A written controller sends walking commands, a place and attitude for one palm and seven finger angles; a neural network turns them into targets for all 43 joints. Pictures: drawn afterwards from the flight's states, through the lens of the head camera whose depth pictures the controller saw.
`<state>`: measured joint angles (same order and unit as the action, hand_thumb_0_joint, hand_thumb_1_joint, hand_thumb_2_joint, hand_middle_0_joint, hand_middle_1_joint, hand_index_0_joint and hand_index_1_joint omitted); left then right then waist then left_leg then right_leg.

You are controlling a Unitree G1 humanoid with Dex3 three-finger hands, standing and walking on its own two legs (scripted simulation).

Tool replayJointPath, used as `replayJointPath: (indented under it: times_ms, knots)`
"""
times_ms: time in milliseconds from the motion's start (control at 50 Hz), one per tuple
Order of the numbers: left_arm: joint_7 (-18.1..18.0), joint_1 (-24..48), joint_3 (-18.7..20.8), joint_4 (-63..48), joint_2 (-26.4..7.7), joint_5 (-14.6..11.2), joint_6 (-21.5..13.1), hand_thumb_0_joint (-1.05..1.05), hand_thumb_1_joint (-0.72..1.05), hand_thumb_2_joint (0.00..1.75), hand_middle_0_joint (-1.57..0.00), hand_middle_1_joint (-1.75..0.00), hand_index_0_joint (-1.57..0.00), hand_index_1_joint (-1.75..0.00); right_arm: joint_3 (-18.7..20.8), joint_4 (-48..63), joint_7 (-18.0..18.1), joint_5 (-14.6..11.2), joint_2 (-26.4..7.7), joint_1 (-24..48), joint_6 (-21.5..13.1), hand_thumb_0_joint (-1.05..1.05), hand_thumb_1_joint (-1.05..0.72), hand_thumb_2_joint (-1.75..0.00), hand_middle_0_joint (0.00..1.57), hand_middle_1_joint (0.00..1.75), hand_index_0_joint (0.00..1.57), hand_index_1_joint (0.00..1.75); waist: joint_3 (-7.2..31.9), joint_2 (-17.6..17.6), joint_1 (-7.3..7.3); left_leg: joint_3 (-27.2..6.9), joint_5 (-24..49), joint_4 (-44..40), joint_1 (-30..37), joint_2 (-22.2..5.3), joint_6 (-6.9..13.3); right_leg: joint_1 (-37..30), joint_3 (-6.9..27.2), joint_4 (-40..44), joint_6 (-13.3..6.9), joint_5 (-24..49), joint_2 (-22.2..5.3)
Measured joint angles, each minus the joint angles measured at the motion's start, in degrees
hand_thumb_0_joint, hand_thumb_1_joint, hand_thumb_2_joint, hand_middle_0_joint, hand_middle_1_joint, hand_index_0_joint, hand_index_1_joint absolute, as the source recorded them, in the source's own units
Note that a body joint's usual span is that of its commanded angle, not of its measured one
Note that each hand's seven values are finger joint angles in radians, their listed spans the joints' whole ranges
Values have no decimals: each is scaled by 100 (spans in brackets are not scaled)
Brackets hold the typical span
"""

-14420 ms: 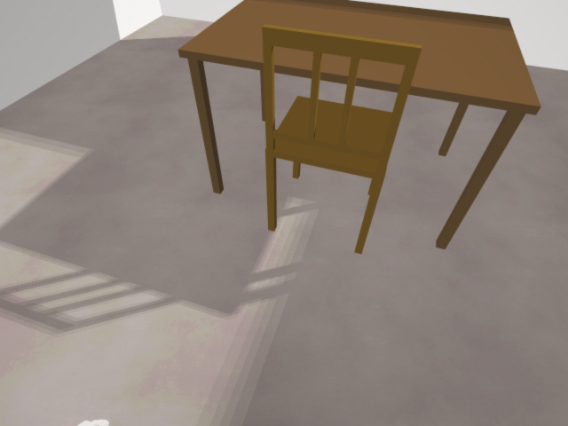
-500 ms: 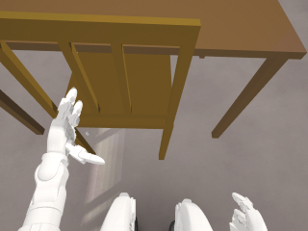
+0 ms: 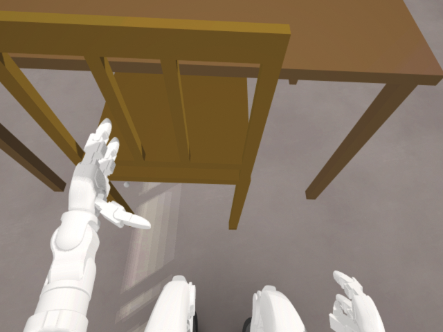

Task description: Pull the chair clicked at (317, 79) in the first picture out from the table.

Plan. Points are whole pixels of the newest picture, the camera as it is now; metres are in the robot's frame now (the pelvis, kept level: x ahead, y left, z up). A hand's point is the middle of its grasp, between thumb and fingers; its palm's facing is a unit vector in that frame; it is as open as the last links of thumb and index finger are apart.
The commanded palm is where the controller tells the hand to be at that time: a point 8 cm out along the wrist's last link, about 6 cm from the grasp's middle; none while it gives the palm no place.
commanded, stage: push the fingers through the gap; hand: left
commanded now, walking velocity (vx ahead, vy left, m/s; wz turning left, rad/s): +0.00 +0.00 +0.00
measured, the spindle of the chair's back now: (122, 117) +0.49 +0.21 +0.04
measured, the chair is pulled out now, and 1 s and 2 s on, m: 0.00 0.00 0.00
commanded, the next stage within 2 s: hook a spindle and tug to test in 1.36 s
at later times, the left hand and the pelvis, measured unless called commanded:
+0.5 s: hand (131, 156) +0.41 +0.19 +0.03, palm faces -0.01 -1.00 -0.05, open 16.9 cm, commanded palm +0.39 +0.23 +0.02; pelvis +0.00 +0.01 +0.00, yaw -1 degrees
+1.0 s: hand (136, 136) +0.46 +0.19 +0.02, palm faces +0.01 -1.00 -0.05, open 16.9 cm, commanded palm +0.44 +0.23 +0.02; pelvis +0.00 +0.01 -0.01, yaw -2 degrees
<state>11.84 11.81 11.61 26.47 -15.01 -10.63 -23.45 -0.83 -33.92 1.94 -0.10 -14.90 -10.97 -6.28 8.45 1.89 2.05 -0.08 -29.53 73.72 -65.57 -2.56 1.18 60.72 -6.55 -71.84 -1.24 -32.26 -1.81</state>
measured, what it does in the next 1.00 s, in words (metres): stands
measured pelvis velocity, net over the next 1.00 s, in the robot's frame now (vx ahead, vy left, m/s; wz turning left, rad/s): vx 0.00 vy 0.01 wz -0.03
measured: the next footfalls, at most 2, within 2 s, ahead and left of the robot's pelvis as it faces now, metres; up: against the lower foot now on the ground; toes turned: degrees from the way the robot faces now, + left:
none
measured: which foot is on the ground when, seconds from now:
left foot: down 0.00-1.00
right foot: down 0.00-1.00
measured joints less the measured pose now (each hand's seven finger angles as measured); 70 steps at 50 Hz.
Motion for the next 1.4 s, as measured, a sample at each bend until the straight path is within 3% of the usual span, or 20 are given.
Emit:
replayJointPath:
  times_ms: [180,500,760,960,1100,1400]
  knots:
    - [35,550,273,499,-162,25,95,-1,-50,30,-6,-8,-6,-8,-14,-40,-19,12,0,-117,38,1,-91,-90,20,30,20,30,-22,0,103,8,19,26,-126,-32,3,133,14,-10,-1,42,32]
    - [-49,1181,458,1154,-275,166,-30,-1,-50,30,-6,-8,-6,-8,17,-159,-129,67,-18,-383,191,1,-91,-90,20,30,20,30,16,9,291,93,26,-36,-181,-57,52,219,103,76,53,105,58]
    - [-98,1762,529,1802,-367,291,-189,-1,-50,30,-6,-8,-6,-8,-5,-211,-182,107,-24,-385,309,1,-91,-90,20,30,20,30,13,25,328,98,27,0,-298,-49,73,330,112,50,72,112,52]
    - [-58,2390,782,2417,-584,414,-226,-1,-50,30,-6,-8,-6,-8,-49,-199,-209,153,-22,-373,447,1,-91,-90,20,30,20,30,10,17,452,86,2,117,-516,-79,70,550,109,-58,61,96,79]
    - [22,2496,867,2512,-729,389,-205,-1,-50,30,-6,-8,-6,-8,-31,-201,-236,150,-32,-464,554,1,-91,-90,20,30,20,30,-33,27,473,74,-8,154,-604,-93,65,633,102,-82,56,95,95]
    - [-3,2399,865,2378,-693,375,-182,-1,-50,30,-6,-8,-6,-8,-11,-189,-270,148,-26,-512,598,1,-91,-90,20,30,20,30,-41,33,501,80,-5,76,-546,-99,68,572,112,19,67,118,111]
